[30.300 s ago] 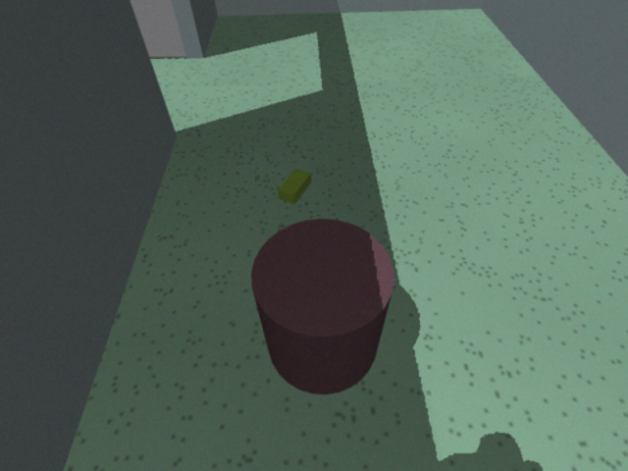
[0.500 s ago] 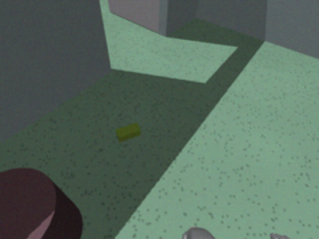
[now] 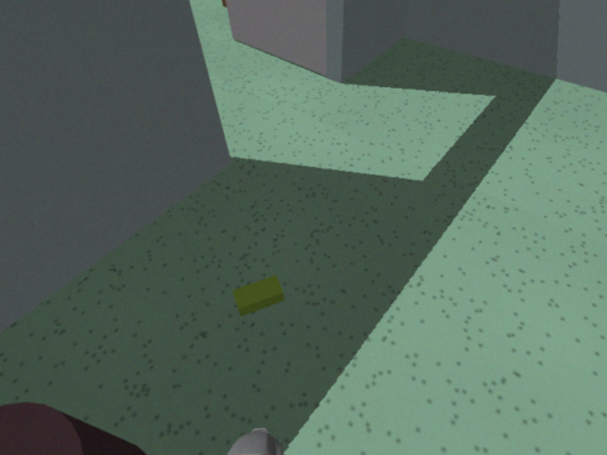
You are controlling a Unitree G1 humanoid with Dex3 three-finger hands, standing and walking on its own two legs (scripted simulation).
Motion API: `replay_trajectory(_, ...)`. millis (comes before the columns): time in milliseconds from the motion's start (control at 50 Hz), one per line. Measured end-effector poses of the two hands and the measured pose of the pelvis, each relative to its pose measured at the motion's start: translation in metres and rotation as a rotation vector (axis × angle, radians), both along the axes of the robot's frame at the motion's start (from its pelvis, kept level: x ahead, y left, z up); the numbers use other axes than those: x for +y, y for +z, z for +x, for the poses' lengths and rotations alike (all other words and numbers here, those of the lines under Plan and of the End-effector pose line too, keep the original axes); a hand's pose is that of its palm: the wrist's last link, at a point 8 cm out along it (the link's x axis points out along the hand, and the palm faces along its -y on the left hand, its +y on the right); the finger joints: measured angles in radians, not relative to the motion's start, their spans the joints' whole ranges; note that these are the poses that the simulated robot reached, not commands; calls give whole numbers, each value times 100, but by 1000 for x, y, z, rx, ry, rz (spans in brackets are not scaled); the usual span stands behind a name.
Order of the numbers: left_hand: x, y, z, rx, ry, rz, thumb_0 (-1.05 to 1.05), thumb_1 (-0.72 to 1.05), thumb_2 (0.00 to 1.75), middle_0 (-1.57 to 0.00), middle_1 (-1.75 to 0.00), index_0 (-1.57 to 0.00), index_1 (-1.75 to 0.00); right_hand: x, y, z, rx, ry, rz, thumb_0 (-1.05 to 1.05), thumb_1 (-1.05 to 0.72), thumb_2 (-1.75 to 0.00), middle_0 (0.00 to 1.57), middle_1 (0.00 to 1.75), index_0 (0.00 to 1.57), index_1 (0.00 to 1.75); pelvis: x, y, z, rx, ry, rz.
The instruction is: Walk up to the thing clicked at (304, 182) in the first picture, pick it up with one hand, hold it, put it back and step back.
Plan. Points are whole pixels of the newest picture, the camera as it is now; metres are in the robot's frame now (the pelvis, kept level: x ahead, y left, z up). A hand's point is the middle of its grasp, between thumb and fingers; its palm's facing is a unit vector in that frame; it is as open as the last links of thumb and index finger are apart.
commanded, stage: walk up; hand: left
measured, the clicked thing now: (258, 295) +0.75 +0.25 -0.74
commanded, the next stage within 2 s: none
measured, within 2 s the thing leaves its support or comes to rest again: neither
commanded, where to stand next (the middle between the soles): +0.36 +0.01 m, yaw -1 degrees
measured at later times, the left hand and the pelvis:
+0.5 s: hand (161, 390) +0.24 +0.27 -0.14, palm faces -0.07 -0.91 -0.41, open 7.4 cm; pelvis +0.18 -0.02 -0.02, yaw -1 degrees
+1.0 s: hand (181, 340) +0.33 +0.26 -0.16, palm faces -0.02 -0.91 -0.41, open 7.4 cm; pelvis +0.29 -0.01 -0.02, yaw +0 degrees
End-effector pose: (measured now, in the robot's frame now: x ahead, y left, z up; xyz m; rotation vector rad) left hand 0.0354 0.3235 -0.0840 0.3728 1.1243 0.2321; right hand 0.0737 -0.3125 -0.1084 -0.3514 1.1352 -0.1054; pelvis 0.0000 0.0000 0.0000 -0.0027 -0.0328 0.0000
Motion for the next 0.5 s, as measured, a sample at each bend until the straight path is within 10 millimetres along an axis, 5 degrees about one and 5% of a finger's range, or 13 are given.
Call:
replay_trajectory(180, 24, -41, 53, 79, 29, -36, 1, 90, 90, -21, -30, -20, -30, 17, 9, 90, -110, 5, -67, 0, -90, -89, 20, 30, 20, 30, 25, -19, 74, -19, 9, 4)
replay_trajectory(340, 12, -31, 130, 48, -27, -62, 1, 90, 90, -20, -30, -20, -30, 12, 21, 110, -74, -34, -65, 0, -90, -89, 20, 30, 20, 30, 15, -5, 120, -20, -6, 21)
replay_trajectory(500, -13, -15, 199, 25, -58, 11, 1, 90, 90, -20, -30, -20, -30, -29, -11, 135, 7, -77, -26, 0, -90, -89, 20, 30, 20, 30, -17, -15, 178, -10, -11, 35)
